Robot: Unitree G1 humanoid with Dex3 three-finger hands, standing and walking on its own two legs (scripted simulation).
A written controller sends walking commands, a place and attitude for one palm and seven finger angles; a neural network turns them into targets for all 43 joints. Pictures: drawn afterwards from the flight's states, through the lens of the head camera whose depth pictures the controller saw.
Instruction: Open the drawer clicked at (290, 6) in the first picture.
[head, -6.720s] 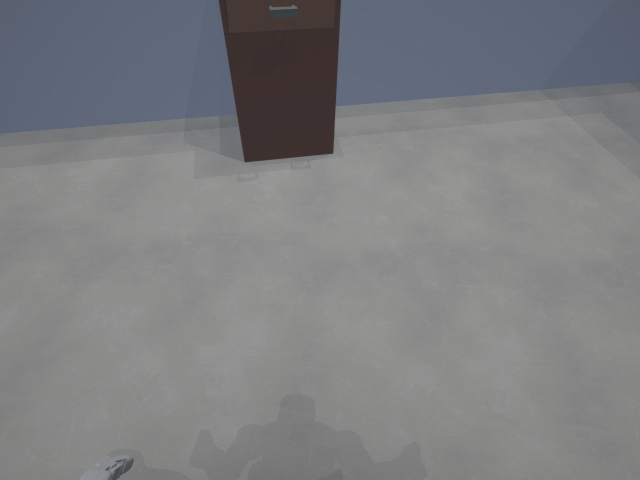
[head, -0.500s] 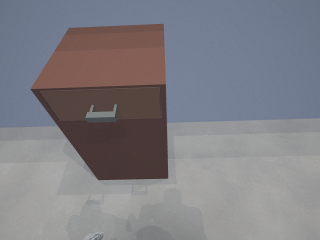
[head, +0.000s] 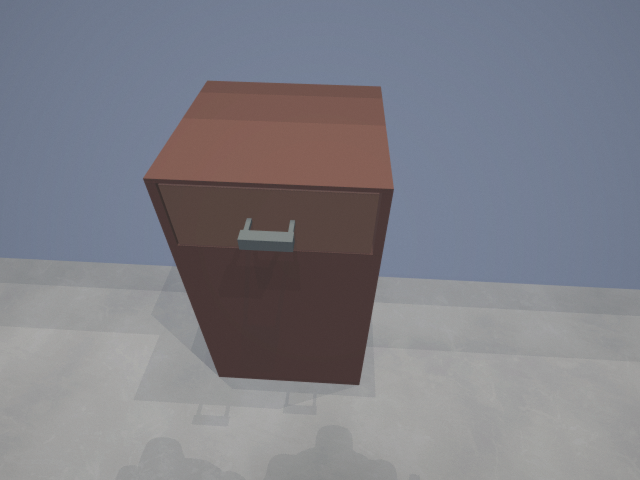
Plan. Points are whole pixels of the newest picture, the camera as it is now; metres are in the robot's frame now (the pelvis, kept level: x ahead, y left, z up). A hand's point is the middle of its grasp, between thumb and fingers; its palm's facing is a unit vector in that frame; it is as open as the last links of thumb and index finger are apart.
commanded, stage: come to a stop and stand still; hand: left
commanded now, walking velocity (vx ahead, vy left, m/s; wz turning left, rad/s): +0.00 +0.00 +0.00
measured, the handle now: (268, 232) +0.56 +0.15 -0.04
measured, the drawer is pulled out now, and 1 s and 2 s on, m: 0.00 0.00 0.00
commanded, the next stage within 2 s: look again from close up in 1.08 s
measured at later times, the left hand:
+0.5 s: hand out of the picture +0.01 +0.17 -0.16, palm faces +0.03 -0.98 -0.18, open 7.3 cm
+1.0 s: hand out of the picture +0.02 +0.14 -0.16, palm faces +0.05 -0.98 -0.18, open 7.3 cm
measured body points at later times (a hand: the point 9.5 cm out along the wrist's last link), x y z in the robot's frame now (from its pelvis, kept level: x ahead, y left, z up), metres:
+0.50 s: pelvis +0.01 +0.01 +0.01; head +0.01 +0.00 +0.46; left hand +0.01 +0.22 -0.15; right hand +0.00 -0.22 -0.15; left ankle -0.01 +0.07 -0.73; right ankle +0.07 -0.14 -0.73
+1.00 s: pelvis +0.03 -0.03 +0.01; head +0.03 -0.03 +0.46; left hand +0.02 +0.19 -0.14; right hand +0.03 -0.24 -0.15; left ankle -0.01 +0.07 -0.73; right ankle +0.07 -0.14 -0.73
